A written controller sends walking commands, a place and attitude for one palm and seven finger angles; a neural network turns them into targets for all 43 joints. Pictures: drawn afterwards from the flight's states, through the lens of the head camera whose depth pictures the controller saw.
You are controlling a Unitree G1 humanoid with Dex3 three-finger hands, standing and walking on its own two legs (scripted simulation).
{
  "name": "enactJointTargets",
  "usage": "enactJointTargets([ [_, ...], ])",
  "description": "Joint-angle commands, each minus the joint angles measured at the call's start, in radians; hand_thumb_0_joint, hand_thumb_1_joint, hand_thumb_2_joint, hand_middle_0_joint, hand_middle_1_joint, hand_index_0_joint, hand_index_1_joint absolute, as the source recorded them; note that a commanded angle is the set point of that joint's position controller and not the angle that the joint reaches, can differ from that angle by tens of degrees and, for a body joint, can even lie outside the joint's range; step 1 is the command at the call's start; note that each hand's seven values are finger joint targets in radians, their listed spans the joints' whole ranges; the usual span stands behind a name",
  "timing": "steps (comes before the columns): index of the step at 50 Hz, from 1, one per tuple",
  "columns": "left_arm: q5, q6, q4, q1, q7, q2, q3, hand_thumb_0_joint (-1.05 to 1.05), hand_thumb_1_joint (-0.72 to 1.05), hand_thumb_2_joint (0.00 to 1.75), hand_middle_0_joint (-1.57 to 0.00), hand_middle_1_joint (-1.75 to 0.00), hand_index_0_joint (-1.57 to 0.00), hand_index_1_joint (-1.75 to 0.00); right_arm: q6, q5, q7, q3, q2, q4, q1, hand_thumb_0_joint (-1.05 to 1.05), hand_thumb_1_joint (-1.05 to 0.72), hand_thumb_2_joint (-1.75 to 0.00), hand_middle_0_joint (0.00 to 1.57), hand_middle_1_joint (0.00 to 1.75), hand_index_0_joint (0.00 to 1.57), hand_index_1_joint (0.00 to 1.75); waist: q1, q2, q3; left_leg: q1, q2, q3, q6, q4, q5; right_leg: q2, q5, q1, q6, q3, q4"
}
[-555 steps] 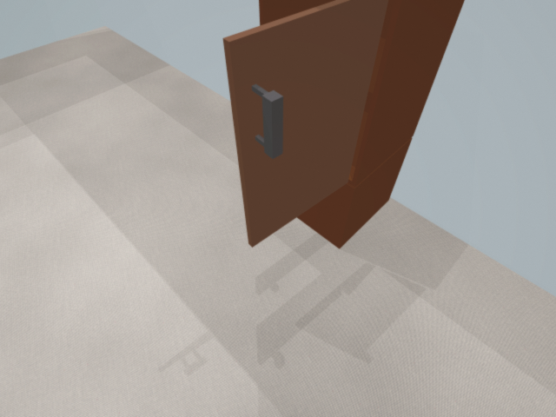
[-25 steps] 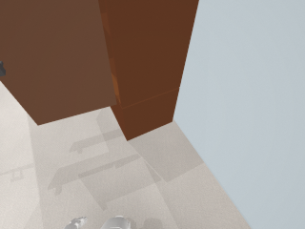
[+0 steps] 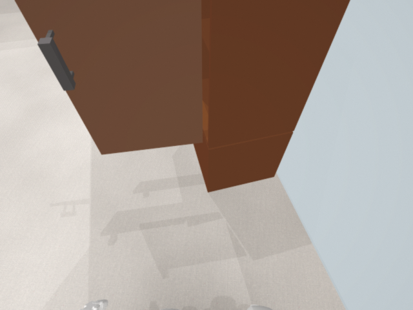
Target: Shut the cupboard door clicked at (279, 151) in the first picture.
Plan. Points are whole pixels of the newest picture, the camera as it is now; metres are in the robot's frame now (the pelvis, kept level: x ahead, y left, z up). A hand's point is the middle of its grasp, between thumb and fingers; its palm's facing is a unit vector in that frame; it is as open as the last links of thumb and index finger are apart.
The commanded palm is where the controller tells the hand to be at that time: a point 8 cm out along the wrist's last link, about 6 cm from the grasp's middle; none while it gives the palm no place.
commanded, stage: turn to face it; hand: left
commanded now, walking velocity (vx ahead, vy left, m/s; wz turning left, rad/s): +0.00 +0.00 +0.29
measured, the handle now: (60, 60) +0.65 +0.42 +0.09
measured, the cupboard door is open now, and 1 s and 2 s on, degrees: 84 84 84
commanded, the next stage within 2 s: take the last steps up to it in 0.14 s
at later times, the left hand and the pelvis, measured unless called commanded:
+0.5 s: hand out of the picture -0.04 +0.19 -0.18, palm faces +0.24 -0.95 -0.20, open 7.3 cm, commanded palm none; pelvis +0.00 +0.00 -0.01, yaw +11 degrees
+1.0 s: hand (131, 268) +0.22 +0.19 -0.16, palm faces +0.17 -0.97 -0.19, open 7.4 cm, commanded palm none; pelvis +0.14 +0.01 -0.01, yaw +11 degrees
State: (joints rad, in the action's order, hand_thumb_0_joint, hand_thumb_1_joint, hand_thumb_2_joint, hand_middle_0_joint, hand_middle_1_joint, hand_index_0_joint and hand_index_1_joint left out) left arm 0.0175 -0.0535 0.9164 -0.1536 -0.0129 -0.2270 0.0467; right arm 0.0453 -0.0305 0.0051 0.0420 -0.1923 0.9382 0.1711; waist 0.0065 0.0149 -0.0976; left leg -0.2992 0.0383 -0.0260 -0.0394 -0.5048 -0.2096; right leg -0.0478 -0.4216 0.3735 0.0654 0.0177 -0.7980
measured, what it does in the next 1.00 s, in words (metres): walks ahead: right foot, then left foot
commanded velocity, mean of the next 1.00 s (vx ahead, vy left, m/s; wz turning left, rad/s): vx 0.21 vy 0.04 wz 0.10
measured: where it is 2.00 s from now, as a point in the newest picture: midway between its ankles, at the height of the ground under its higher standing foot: (205, 307)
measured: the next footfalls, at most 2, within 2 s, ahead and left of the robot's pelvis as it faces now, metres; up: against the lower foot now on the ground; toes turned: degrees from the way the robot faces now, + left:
right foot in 0.06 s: +0.04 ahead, -0.13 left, +0.00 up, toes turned -1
left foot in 0.48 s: +0.00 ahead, +0.11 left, +0.00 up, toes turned +15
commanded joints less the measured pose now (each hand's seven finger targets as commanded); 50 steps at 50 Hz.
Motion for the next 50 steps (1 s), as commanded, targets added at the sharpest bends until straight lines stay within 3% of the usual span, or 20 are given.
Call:
enactJointTargets([
  [1, -0.01, 0.047, -0.044, -0.116, -0.017, -0.083, 0.027, 0.0, 0.9, 0.9, -0.2, -0.3, -0.2, -0.3, -0.017, 0.015, -0.011, 0.06, -0.189, -0.064, -0.017, 0.0, -0.9, -0.9, 0.2, 0.3, 0.2, 0.3, -0.036, 0.073, 0.166, -0.021, -0.204, -0.246, -0.071, 0.054, 0.224, 0.011, 0.19, -0.265, -0.016, 0.014, 0.353],
  [2, 0.0, 0.058, -0.038, -0.14, -0.023, -0.137, 0.037, 0.0, 0.9, 0.9, -0.2, -0.3, -0.2, -0.3, -0.019, 0.025, -0.005, 0.055, -0.146, -0.067, -0.013, 0.0, -0.9, -0.9, 0.2, 0.3, 0.2, 0.3, -0.046, -0.063, 0.171, -0.144, -0.123, -0.167, -0.01, -0.055, 0.073, -0.121, 0.22, -0.382, -0.053, -0.123, 0.466],
  [3, 0.011, 0.065, -0.039, -0.144, -0.026, -0.204, 0.049, 0.0, 0.9, 0.9, -0.2, -0.3, -0.2, -0.3, -0.021, 0.028, 0.001, 0.046, -0.092, -0.082, -0.007, 0.0, -0.9, -0.9, 0.2, 0.3, 0.2, 0.3, -0.044, -0.298, 0.14, -0.25, 0.028, 0.008, 0.067, -0.248, -0.261, -0.351, 0.345, -0.376, -0.165, -0.33, 0.519],
  [4, 0.008, 0.067, -0.05, -0.133, -0.026, -0.207, 0.045, 0.0, 0.9, 0.9, -0.2, -0.3, -0.2, -0.3, -0.007, 0.018, 0.003, 0.057, -0.126, -0.08, -0.025, 0.0, -0.9, -0.9, 0.2, 0.3, 0.2, 0.3, -0.055, -0.263, 0.13, -0.215, 0.004, -0.013, 0.067, -0.458, -0.387, -0.426, 0.378, -0.243, -0.238, -0.332, 0.528],
  [9, 0.001, 0.075, -0.054, -0.058, -0.025, -0.113, 0.024, 0.0, 0.9, 0.9, -0.2, -0.3, -0.2, -0.3, 0.014, 0.016, 0.01, 0.051, -0.092, -0.009, -0.001, 0.0, -0.9, -0.9, 0.2, 0.3, 0.2, 0.3, -0.003, -0.201, 0.085, -0.231, -0.046, 0.007, 0.099, -0.648, -0.203, -0.251, 0.554, -0.23, -0.18, -0.076, 0.472],
  [13, 0.009, 0.08, -0.014, -0.137, -0.024, -0.131, 0.036, 0.0, 0.9, 0.9, -0.2, -0.3, -0.2, -0.3, 0.005, 0.018, 0.008, 0.036, -0.057, 0.0, -0.039, 0.0, -0.9, -0.9, 0.2, 0.3, 0.2, 0.3, -0.045, -0.163, 0.116, -0.178, -0.042, 0.057, 0.105, -0.42, -0.254, -0.268, 0.602, -0.326, -0.197, -0.073, 0.457],
  [17, 0.014, 0.084, 0.039, -0.196, -0.009, -0.164, 0.049, 0.0, 0.9, 0.9, -0.2, -0.3, -0.2, -0.3, -0.019, 0.016, 0.014, 0.026, -0.063, -0.008, -0.082, 0.0, -0.9, -0.9, 0.2, 0.3, 0.2, 0.3, -0.083, -0.2, 0.09, -0.147, -0.044, 0.09, 0.087, -0.245, -0.28, -0.307, 0.365, -0.352, -0.215, -0.134, 0.501],
  [21, 0.009, 0.081, 0.057, -0.14, 0.004, -0.159, 0.049, 0.0, 0.9, 0.9, -0.2, -0.3, -0.2, -0.3, -0.043, 0.012, 0.012, 0.019, -0.066, 0.026, 0.023, 0.0, -0.9, -0.9, 0.2, 0.3, 0.2, 0.3, -0.018, -0.185, 0.066, 0.118, -0.021, 0.142, 0.059, 0.053, -0.133, -0.255, 0.094, -0.166, -0.158, -0.061, 0.46],
  [22, 0.0, 0.078, 0.047, -0.116, 0.01, -0.139, 0.045, 0.0, 0.9, 0.9, -0.2, -0.3, -0.2, -0.3, -0.052, 0.012, 0.006, 0.024, -0.097, 0.044, 0.08, 0.0, -0.9, -0.9, 0.2, 0.3, 0.2, 0.3, 0.012, -0.095, 0.078, 0.257, -0.048, 0.105, 0.04, 0.132, -0.102, -0.211, 0.02, -0.048, -0.119, -0.014, 0.386],
  [24, -0.001, 0.076, -0.023, -0.031, 0.024, -0.039, 0.02, 0.0, 0.9, 0.9, -0.2, -0.3, -0.2, -0.3, -0.054, -0.006, -0.01, 0.057, -0.251, 0.068, 0.252, 0.0, -0.9, -0.9, 0.2, 0.3, 0.2, 0.3, 0.099, 0.292, 0.066, 0.399, -0.406, -0.377, -0.141, 0.302, -0.236, -0.015, -0.17, 0.285, -0.039, 0.162, -0.051],
  [25, 0.01, 0.073, -0.034, 0.037, 0.02, -0.058, 0.015, 0.0, 0.9, 0.9, -0.2, -0.3, -0.2, -0.3, -0.053, -0.003, -0.016, 0.053, -0.23, 0.077, 0.261, 0.0, -0.9, -0.9, 0.2, 0.3, 0.2, 0.3, 0.108, 0.238, 0.035, 0.322, -0.424, -0.405, -0.182, 0.334, -0.301, -0.047, -0.154, 0.314, -0.062, 0.063, -0.187],
  [27, 0.009, 0.081, -0.003, 0.034, 0.03, -0.054, 0.018, 0.0, 0.9, 0.9, -0.2, -0.3, -0.2, -0.3, -0.072, 0.002, -0.027, 0.031, -0.162, 0.06, 0.196, 0.0, -0.9, -0.9, 0.2, 0.3, 0.2, 0.3, 0.055, 0.153, -0.008, 0.27, -0.357, -0.304, -0.173, 0.334, -0.177, -0.075, -0.009, 0.338, -0.068, 0.001, -0.302],
  [29, 0.007, 0.08, 0.04, -0.027, 0.036, -0.04, 0.014, 0.0, 0.9, 0.9, -0.2, -0.3, -0.2, -0.3, -0.092, 0.006, -0.029, 0.016, -0.133, 0.059, 0.168, 0.0, -0.9, -0.9, 0.2, 0.3, 0.2, 0.3, 0.014, 0.083, 0.0, 0.272, -0.301, -0.171, -0.144, 0.325, 0.057, -0.073, 0.08, 0.286, -0.063, 0.006, -0.296],
  [33, 0.005, 0.077, 0.056, -0.031, 0.034, -0.023, 0.004, 0.0, 0.9, 0.9, -0.2, -0.3, -0.2, -0.3, -0.11, 0.012, -0.033, 0.009, -0.113, 0.096, 0.227, 0.0, -0.9, -0.9, 0.2, 0.3, 0.2, 0.3, 0.005, 0.062, 0.03, 0.31, -0.271, -0.064, -0.142, 0.3, 0.34, -0.063, 0.143, 0.245, -0.051, 0.033, -0.192],
  [41, 0.002, 0.078, 0.007, 0.078, 0.037, 0.001, 0.005, 0.0, 0.9, 0.9, -0.2, -0.3, -0.2, -0.3, -0.105, 0.0, -0.034, 0.01, -0.097, 0.16, 0.288, 0.0, -0.9, -0.9, 0.2, 0.3, 0.2, 0.3, 0.019, 0.066, -0.037, 0.227, -0.285, -0.033, -0.135, 0.268, 0.302, -0.025, 0.152, 0.07, -0.081, 0.081, 0.107],
  [44, 0.005, 0.093, 0.073, -0.145, 0.031, -0.038, 0.028, 0.0, 0.9, 0.9, -0.2, -0.3, -0.2, -0.3, -0.103, 0.011, -0.036, 0.007, -0.088, 0.171, 0.264, 0.0, -0.9, -0.9, 0.2, 0.3, 0.2, 0.3, -0.089, -0.006, 0.055, 0.099, -0.194, 0.029, -0.072, -0.021, 0.37, 0.013, 0.241, -0.322, -0.116, 0.081, 0.273],
  [45, 0.011, 0.105, 0.117, -0.301, 0.017, -0.123, 0.05, 0.0, 0.9, 0.9, -0.2, -0.3, -0.2, -0.3, -0.107, 0.024, -0.029, 0.008, -0.056, 0.15, 0.267, 0.0, -0.9, -0.9, 0.2, 0.3, 0.2, 0.3, -0.142, -0.173, 0.155, -0.1, -0.095, 0.094, -0.022, -0.28, 0.188, -0.178, 0.3, -0.583, -0.189, -0.172, 0.332],
  [46, 0.0, 0.105, 0.141, -0.38, 0.009, -0.193, 0.063, 0.0, 0.9, 0.9, -0.2, -0.3, -0.2, -0.3, -0.106, 0.031, -0.03, 0.011, -0.039, 0.128, 0.289, 0.0, -0.9, -0.9, 0.2, 0.3, 0.2, 0.3, -0.137, -0.32, 0.217, -0.263, 0.005, 0.121, 0.023, -0.607, -0.39, -0.43, 0.377, -0.66, -0.314, -0.487, 0.471],
  [47, -0.012, 0.109, 0.129, -0.325, 0.003, -0.162, 0.059, 0.0, 0.9, 0.9, -0.2, -0.3, -0.2, -0.3, -0.095, 0.026, -0.026, 0.018, -0.069, 0.13, 0.207, 0.0, -0.9, -0.9, 0.2, 0.3, 0.2, 0.3, -0.136, -0.257, 0.173, -0.273, -0.057, 0.014, 0.019, -0.73, -0.354, -0.414, 0.269, -0.499, -0.313, -0.504, 0.537],
  [50, -0.008, 0.116, 0.074, -0.134, -0.007, -0.033, 0.028, 0.0, 0.9, 0.9, -0.2, -0.3, -0.2, -0.3, -0.071, 0.009, -0.012, 0.017, 0.006, 0.133, 0.171, 0.0, -0.9, -0.9, 0.2, 0.3, 0.2, 0.3, -0.033, -0.087, 0.041, -0.23, -0.14, -0.001, 0.036, -0.669, -0.122, -0.298, 0.225, -0.2, -0.238, -0.202, 0.606],
])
